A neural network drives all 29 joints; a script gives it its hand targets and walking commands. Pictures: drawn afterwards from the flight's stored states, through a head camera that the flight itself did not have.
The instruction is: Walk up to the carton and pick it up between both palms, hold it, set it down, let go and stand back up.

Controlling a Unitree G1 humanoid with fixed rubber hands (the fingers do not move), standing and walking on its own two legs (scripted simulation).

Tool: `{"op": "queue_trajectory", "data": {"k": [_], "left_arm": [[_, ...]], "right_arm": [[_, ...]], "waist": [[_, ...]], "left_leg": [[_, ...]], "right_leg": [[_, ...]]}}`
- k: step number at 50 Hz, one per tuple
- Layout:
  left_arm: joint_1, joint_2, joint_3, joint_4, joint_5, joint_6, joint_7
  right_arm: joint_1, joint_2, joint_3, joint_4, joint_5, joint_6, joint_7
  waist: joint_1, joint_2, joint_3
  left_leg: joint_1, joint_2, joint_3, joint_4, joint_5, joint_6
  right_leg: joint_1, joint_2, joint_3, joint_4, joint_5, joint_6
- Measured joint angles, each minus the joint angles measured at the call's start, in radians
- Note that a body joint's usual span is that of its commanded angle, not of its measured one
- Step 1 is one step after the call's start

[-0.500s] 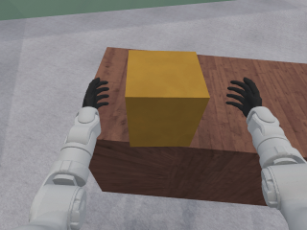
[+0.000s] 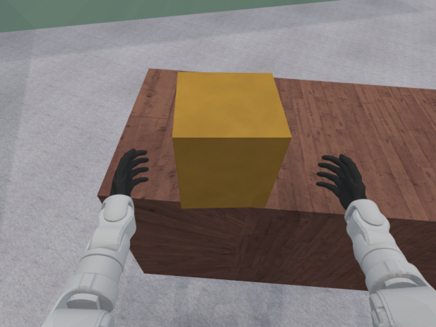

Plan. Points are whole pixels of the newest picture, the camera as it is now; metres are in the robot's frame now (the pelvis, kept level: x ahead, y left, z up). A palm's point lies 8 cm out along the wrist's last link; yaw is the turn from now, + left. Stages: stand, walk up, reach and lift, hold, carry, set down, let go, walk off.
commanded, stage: set down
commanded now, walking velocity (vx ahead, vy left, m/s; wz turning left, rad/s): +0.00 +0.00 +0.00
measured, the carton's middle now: (224, 144) +0.51 +0.00 +0.02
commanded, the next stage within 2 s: let go in 1.46 s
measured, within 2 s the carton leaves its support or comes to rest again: neither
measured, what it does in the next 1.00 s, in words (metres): stands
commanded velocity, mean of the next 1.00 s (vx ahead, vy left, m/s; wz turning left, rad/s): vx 0.00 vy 0.00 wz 0.00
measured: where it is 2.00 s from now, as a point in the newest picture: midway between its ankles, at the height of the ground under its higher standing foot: outside the picture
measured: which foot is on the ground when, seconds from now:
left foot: down 0.00-1.00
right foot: down 0.00-1.00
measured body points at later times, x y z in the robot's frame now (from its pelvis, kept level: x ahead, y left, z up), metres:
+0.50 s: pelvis +0.00 +0.00 +0.00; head +0.03 +0.01 +0.45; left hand +0.32 +0.20 +0.00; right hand +0.31 -0.24 -0.02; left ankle -0.01 +0.14 -0.74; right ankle +0.02 -0.10 -0.74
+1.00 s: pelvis +0.01 +0.01 +0.00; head +0.04 +0.02 +0.45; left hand +0.26 +0.22 -0.05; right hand +0.25 -0.21 -0.06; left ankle -0.01 +0.14 -0.74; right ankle +0.02 -0.10 -0.74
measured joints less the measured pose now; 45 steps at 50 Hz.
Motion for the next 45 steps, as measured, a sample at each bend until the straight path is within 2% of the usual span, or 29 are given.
{"op": "queue_trajectory", "data": {"k": [13, 19, 35, 45], "left_arm": [[0.152, 0.0, -0.014, -0.001, 0.0, -0.121, -0.017], [0.171, 0.0, -0.018, 0.0, 0.0, -0.157, -0.017], [0.286, 0.0, -0.019, 0.0, 0.0, -0.158, -0.048], [0.359, 0.0, -0.019, -0.027, 0.0, -0.078, -0.063]], "right_arm": [[0.195, 0.046, 0.0, -0.069, -0.016, -0.094, 0.0], [0.229, 0.059, 0.003, -0.09, -0.024, -0.11, 0.0], [0.385, 0.102, 0.009, -0.134, -0.097, -0.122, -0.044], [0.453, 0.145, 0.009, -0.17, -0.163, -0.093, -0.081]], "waist": [[-0.009, 0.0, 0.0], [-0.009, 0.0, 0.001], [-0.012, 0.0, 0.051], [-0.009, 0.0, 0.08]], "left_leg": [[0.003, 0.0, 0.003, 0.0, 0.0, 0.0], [0.008, 0.0, 0.009, 0.0, 0.0, 0.0], [0.057, -0.003, 0.01, 0.0, -0.011, 0.0], [0.113, -0.011, 0.01, -0.005, -0.025, 0.003]], "right_leg": [[0.0, 0.0, 0.004, 0.003, 0.0, 0.0], [0.0, 0.0, 0.01, 0.008, 0.0, 0.0], [0.048, -0.003, 0.012, 0.009, -0.011, 0.003], [0.104, -0.011, 0.012, 0.009, -0.027, 0.012]]}}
